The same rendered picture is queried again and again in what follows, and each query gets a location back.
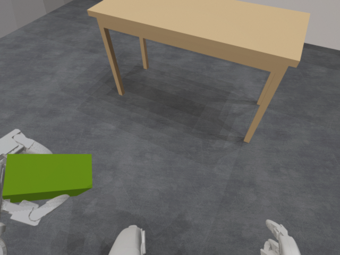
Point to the sponge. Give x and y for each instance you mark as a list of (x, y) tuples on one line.
[(46, 176)]

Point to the left robot hand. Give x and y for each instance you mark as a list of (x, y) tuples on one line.
[(26, 212)]

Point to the right robot hand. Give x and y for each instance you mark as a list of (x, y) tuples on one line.
[(286, 244)]

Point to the left robot thigh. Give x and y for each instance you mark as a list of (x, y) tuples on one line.
[(130, 241)]

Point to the table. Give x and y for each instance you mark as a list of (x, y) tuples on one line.
[(265, 37)]

